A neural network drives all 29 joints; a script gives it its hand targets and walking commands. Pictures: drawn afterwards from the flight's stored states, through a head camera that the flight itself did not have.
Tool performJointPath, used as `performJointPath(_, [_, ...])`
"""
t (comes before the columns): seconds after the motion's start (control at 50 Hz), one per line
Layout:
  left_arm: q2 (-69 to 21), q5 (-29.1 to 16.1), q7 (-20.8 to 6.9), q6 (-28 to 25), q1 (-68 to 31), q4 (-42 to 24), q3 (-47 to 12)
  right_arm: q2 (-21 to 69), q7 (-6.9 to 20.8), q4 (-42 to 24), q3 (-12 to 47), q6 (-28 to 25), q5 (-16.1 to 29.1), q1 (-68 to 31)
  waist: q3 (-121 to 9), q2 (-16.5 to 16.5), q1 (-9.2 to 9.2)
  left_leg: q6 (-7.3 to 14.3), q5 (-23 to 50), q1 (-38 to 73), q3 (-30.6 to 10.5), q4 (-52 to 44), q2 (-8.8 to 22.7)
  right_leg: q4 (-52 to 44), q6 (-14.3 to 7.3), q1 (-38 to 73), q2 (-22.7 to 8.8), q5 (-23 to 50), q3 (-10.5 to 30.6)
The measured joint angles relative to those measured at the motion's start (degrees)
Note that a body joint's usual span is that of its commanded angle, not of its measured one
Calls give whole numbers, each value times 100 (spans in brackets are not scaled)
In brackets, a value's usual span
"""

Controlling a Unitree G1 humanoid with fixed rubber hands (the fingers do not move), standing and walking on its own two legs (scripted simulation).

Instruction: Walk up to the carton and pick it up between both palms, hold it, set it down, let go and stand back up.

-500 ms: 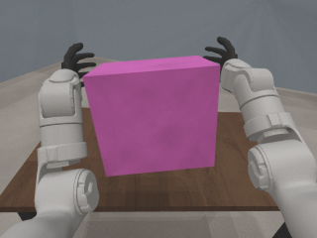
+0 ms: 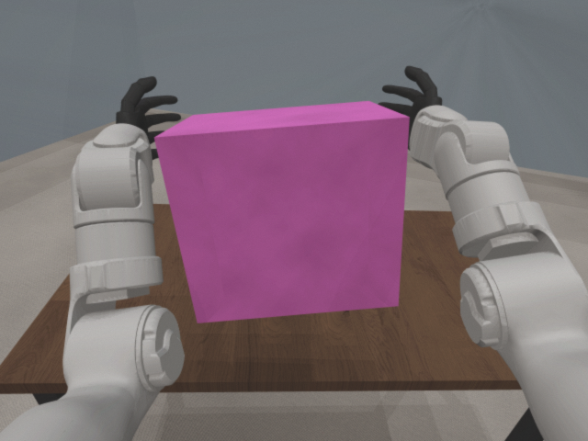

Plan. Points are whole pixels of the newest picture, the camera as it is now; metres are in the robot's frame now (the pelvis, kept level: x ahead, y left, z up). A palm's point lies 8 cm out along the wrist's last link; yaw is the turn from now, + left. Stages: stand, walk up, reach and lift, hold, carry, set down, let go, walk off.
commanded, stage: hold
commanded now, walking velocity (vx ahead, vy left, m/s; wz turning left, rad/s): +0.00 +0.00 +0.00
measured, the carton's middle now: (289, 204) +0.36 -0.01 +0.24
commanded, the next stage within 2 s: none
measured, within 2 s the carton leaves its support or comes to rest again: neither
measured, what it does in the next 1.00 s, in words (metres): stands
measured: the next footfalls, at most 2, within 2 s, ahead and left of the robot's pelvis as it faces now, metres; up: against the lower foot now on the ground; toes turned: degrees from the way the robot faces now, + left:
none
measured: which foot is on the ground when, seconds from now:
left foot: down 0.00-1.00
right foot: down 0.00-1.00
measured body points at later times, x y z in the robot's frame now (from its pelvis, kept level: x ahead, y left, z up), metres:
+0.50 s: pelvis +0.00 +0.00 +0.00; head -0.09 +0.03 +0.44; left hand +0.38 +0.18 +0.31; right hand +0.38 -0.17 +0.32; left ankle +0.01 +0.14 -0.75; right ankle -0.01 -0.12 -0.75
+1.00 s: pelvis +0.00 +0.00 +0.00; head -0.09 +0.03 +0.44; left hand +0.38 +0.17 +0.30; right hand +0.38 -0.17 +0.32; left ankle +0.01 +0.14 -0.75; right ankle -0.01 -0.12 -0.75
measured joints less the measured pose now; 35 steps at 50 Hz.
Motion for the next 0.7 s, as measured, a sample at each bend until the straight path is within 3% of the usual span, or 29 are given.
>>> performJointPath(0.28, [55,10,13,-192,-108,190,-23,51,125,200,-68,-219,-190,-41,71,-16,58,-9,49,5,-22,-32,-4,21,-10,-10,-2,13,-20])
performJointPath(0.7, [-45,-89,82,-274,408,-209,-157,195,85,-435,-102,-243,-237,644,170,-90,-72,-5,36,-37,-47,-12,-12,-3,1,-22,-6,16,-42])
